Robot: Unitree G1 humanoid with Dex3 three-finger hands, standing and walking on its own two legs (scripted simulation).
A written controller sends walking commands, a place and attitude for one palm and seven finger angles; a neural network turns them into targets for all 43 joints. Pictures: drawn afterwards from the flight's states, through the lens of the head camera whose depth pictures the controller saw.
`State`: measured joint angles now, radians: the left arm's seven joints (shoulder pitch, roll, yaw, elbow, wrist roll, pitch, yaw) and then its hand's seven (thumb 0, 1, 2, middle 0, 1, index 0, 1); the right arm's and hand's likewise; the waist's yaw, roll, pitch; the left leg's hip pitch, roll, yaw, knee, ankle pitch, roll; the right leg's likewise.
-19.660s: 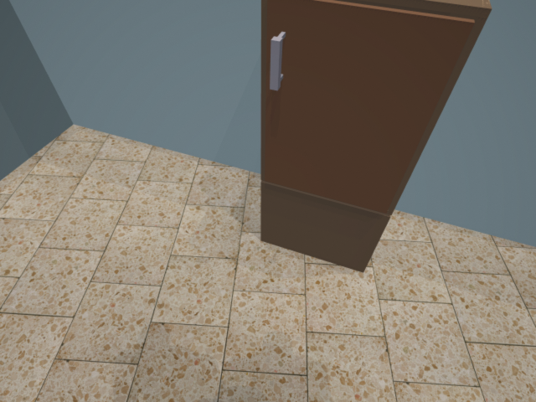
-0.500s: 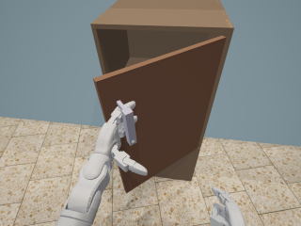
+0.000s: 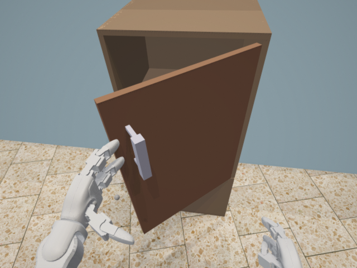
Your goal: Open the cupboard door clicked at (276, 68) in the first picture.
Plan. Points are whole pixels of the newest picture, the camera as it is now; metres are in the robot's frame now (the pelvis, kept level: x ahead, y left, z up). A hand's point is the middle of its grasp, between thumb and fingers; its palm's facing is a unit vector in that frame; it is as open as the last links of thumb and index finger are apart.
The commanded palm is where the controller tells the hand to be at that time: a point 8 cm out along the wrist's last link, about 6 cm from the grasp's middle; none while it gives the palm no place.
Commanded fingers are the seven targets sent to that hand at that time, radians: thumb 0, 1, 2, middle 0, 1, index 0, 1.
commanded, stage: slide the hand sideways off the handle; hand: left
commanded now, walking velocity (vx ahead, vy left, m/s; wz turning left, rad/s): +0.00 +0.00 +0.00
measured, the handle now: (137, 152) +0.32 +0.13 +0.12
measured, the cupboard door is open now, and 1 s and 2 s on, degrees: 42 42 42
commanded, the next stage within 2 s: draw the hand back to the body in 0.34 s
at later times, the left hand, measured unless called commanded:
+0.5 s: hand (89, 208) +0.19 +0.19 +0.12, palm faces -0.03 -1.00 -0.07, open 16.3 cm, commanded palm +0.16 +0.24 +0.12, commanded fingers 0.00 -0.50 0.30 -0.15 -0.30 -0.15 -0.30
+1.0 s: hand (62, 201) +0.19 +0.23 +0.14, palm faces +0.07 -0.98 -0.20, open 16.0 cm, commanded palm +0.15 +0.28 +0.15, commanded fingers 0.00 -0.19 0.44 -0.16 -0.30 -0.16 -0.30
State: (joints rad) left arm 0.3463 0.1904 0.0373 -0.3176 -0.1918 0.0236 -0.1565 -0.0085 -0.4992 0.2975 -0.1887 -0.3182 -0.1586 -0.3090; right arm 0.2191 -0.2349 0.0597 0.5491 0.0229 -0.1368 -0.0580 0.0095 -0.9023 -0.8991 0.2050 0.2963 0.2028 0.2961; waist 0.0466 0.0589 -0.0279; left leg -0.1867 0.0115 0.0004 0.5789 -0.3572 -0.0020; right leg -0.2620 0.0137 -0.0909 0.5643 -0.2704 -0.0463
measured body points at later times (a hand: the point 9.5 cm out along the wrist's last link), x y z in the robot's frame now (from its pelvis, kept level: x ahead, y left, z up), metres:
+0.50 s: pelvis -0.01 +0.01 -0.01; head -0.02 -0.01 +0.44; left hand +0.19 +0.24 +0.12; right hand +0.19 -0.20 -0.06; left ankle -0.03 +0.12 -0.73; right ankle +0.02 -0.09 -0.73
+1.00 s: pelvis +0.00 +0.03 +0.00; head -0.03 +0.02 +0.45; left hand +0.18 +0.28 +0.15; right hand +0.20 -0.17 -0.05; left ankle -0.03 +0.12 -0.73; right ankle +0.02 -0.09 -0.73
